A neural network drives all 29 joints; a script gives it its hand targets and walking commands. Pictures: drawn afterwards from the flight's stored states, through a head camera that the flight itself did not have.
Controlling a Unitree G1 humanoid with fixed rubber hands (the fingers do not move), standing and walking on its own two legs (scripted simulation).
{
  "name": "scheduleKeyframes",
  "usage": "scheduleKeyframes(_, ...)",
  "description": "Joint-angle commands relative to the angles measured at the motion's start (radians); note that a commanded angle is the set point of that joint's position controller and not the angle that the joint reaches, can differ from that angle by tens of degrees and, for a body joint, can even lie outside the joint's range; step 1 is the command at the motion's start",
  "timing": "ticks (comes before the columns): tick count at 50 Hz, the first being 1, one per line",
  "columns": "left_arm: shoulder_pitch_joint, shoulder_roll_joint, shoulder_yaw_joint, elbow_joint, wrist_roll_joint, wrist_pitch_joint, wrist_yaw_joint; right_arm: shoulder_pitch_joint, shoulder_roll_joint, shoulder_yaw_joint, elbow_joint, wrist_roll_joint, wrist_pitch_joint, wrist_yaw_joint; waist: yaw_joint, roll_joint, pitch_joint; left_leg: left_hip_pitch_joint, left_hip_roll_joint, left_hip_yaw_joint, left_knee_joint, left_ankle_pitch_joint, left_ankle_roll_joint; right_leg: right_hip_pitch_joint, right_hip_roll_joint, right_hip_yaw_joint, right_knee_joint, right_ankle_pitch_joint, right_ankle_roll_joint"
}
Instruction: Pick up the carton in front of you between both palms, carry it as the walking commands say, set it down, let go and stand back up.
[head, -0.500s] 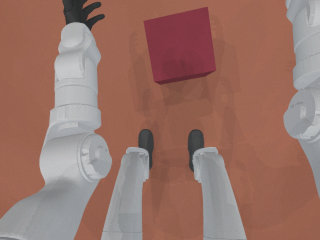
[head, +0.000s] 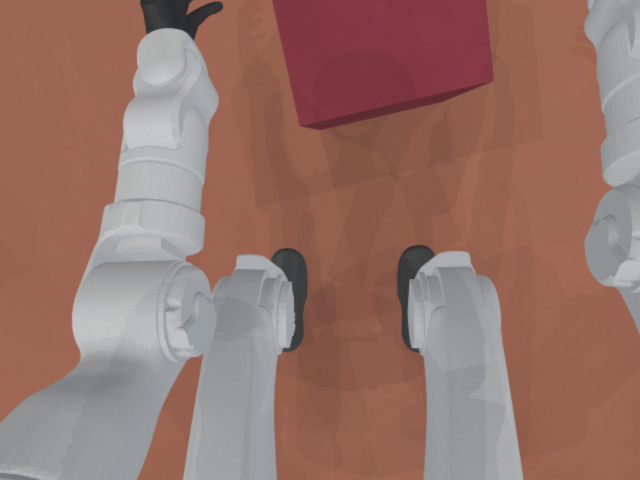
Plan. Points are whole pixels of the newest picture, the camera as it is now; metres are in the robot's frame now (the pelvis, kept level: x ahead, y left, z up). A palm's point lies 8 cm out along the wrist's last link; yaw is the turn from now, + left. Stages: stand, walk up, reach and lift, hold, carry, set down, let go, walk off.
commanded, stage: reach and lift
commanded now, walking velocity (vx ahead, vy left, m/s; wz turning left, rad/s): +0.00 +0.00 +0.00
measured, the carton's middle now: (372, 34) +0.55 -0.06 -0.36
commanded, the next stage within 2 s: none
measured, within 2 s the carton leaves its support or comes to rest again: leaves its support in 1.24 s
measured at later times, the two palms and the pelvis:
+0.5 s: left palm (220, 59) +0.53 +0.13 -0.29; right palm out of the picture +0.57 -0.23 -0.29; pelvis -0.03 -0.02 -0.11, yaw +1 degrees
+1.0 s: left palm (241, 52) +0.53 +0.10 -0.28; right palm out of the picture +0.56 -0.21 -0.28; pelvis -0.03 -0.01 -0.11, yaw +1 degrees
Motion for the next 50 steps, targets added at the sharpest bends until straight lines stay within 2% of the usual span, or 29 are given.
scheduleKeyframes(1,-0.321,0.139,-0.069,-0.076,-0.1,0.026,0.026,-0.441,-0.182,0.107,-0.083,0.104,0.012,0.001,0.022,-0.209,-1.303,0.706,-0.05,0.051,0.056,0.462,-0.041,0.666,0.002,-0.097,0.04,0.403,0.011)
scheduleKeyframes(5,-0.433,0.178,-0.046,0.024,-0.091,0.047,0.01,-0.519,-0.194,0.139,0.009,0.103,0.038,0.014,0.024,-0.212,-1.087,0.566,-0.038,0.066,0.106,0.255,-0.037,0.591,-0.023,-0.084,0.069,0.22,0.0)
scheduleKeyframes(9,-0.495,0.186,-0.007,0.122,-0.055,0.03,-0.021,-0.547,-0.19,0.136,0.099,0.076,0.035,0.021,0.013,-0.159,-0.897,0.454,-0.028,0.077,0.16,0.158,-0.04,0.531,-0.035,-0.058,0.097,0.137,-0.015)
scheduleKeyframes(13,-0.552,0.193,0.0,0.167,-0.042,-0.001,-0.043,-0.595,-0.187,0.139,0.115,0.067,0.016,0.018,0.002,-0.104,-0.839,0.44,-0.023,0.08,0.219,0.185,-0.047,0.519,-0.04,-0.043,0.149,0.167,-0.024)
scheduleKeyframes(16,-0.596,0.228,-0.002,0.154,-0.055,-0.026,-0.044,-0.645,-0.194,0.162,0.085,0.075,0.001,0.007,0.003,-0.115,-0.901,0.45,-0.021,0.086,0.266,0.246,-0.048,0.595,-0.045,-0.033,0.191,0.249,-0.021)
scheduleKeyframes(18,-0.629,0.263,-0.016,0.13,-0.072,-0.042,-0.036,-0.694,-0.207,0.17,0.024,0.089,-0.012,-0.005,-0.004,-0.122,-0.966,0.487,-0.021,0.084,0.296,0.301,-0.039,0.628,-0.041,-0.034,0.212,0.31,-0.02)
scheduleKeyframes(20,-0.637,0.266,-0.039,0.105,-0.079,-0.055,-0.025,-0.714,-0.211,0.189,-0.015,0.115,-0.023,-0.019,0.013,-0.116,-1.024,0.48,-0.023,0.095,0.317,0.377,-0.039,0.686,-0.036,-0.022,0.236,0.405,-0.02)
scheduleKeyframes(24,-0.513,0.231,-0.037,0.181,-0.091,-0.066,-0.029,-0.607,-0.139,0.232,0.061,0.143,-0.018,-0.027,0.044,-0.164,-1.003,0.431,-0.031,0.108,0.328,0.391,-0.032,0.772,-0.028,-0.01,0.255,0.482,-0.012)
scheduleKeyframes(26,-0.427,0.198,-0.021,0.234,-0.078,-0.057,-0.039,-0.53,-0.088,0.244,0.112,0.14,-0.003,-0.016,0.055,-0.182,-0.928,0.375,-0.037,0.116,0.31,0.346,-0.035,0.771,-0.025,-0.008,0.246,0.472,-0.008)
scheduleKeyframes(28,-0.401,0.181,0.002,0.243,-0.05,-0.053,-0.048,-0.487,-0.066,0.219,0.138,0.116,0.004,-0.002,0.053,-0.169,-0.839,0.324,-0.041,0.112,0.301,0.315,-0.039,0.694,-0.022,-0.013,0.241,0.423,-0.007)
scheduleKeyframes(31,-0.427,0.155,0.017,0.194,-0.029,-0.066,-0.054,-0.49,-0.066,0.178,0.104,0.078,-0.007,0.005,0.022,-0.127,-0.821,0.365,-0.046,0.094,0.31,0.363,-0.04,0.565,-0.016,-0.028,0.246,0.4,-0.011)
scheduleKeyframes(35,-0.476,0.148,-0.012,0.142,-0.046,-0.081,-0.04,-0.522,-0.092,0.15,0.058,0.062,-0.029,-0.014,-0.019,-0.095,-0.877,0.489,-0.051,0.062,0.312,0.42,-0.035,0.485,-0.015,-0.048,0.249,0.381,-0.016)
scheduleKeyframes(36,-0.492,0.153,-0.019,0.134,-0.052,-0.081,-0.033,-0.535,-0.103,0.144,0.05,0.064,-0.031,-0.018,-0.024,-0.09,-0.893,0.517,-0.051,0.057,0.312,0.42,-0.034,0.476,-0.016,-0.053,0.247,0.365,-0.016)
scheduleKeyframes(38,-0.531,0.143,-0.043,0.12,-0.065,-0.075,-0.024,-0.552,-0.071,0.169,0.062,0.084,-0.022,-0.012,-0.014,-0.091,-0.901,0.558,-0.055,0.058,0.307,0.394,-0.031,0.471,-0.015,-0.061,0.241,0.317,-0.019)
scheduleKeyframes(41,-0.573,0.041,-0.076,0.13,-0.075,-0.053,-0.029,-0.605,0.018,0.217,0.051,0.116,-0.006,0.016,0.003,-0.077,-0.866,0.595,-0.066,0.067,0.293,0.335,-0.03,0.452,-0.01,-0.07,0.229,0.227,-0.026)
scheduleKeyframes(43,-0.619,-0.132,-0.082,0.158,-0.052,-0.024,-0.066,-0.664,0.192,0.247,0.043,0.106,0.014,0.061,0.009,-0.092,-0.804,0.568,-0.081,0.069,0.289,0.275,-0.026,0.454,-0.002,-0.075,0.223,0.181,-0.028)
scheduleKeyframes(45,-0.689,-0.412,-0.074,0.174,0.001,0.014,-0.14,-0.717,0.492,0.268,0.056,0.068,0.041,0.146,0.019,-0.111,-0.718,0.534,-0.098,0.074,0.298,0.229,-0.022,0.437,0.015,-0.075,0.23,0.152,-0.026)
scheduleKeyframes(46,-0.69,-0.52,-0.036,0.173,0.038,0.033,-0.176,-0.694,0.607,0.257,0.06,0.042,0.054,0.19,0.028,-0.118,-0.667,0.521,-0.101,0.079,0.302,0.209,-0.017,0.414,0.023,-0.075,0.238,0.136,-0.025)
scheduleKeyframes(47,-0.728,-0.634,-0.072,0.143,0.07,0.055,-0.224,-0.667,0.742,0.245,0.04,0.03,0.075,0.237,0.021,-0.131,-0.633,0.488,-0.109,0.084,0.302,0.209,-0.006,0.389,0.034,-0.085,0.239,0.144,-0.026)
scheduleKeyframes(48,-0.727,-0.701,-0.075,0.129,0.082,0.072,-0.262,-0.645,0.821,0.231,0.006,0.028,0.089,0.269,0.014,-0.123,-0.624,0.443,-0.109,0.089,0.307,0.208,-0.004,0.372,0.043,-0.089,0.241,0.158,-0.028)
scheduleKeyframes(50,-0.71,-0.779,-0.079,0.107,0.08,0.088,-0.308,-0.598,0.913,0.212,-0.019,0.022,0.106,0.298,0.005,-0.112,-0.644,0.389,-0.113,0.093,0.32,0.224,0.001,0.378,0.052,-0.095,0.243,0.199,-0.032)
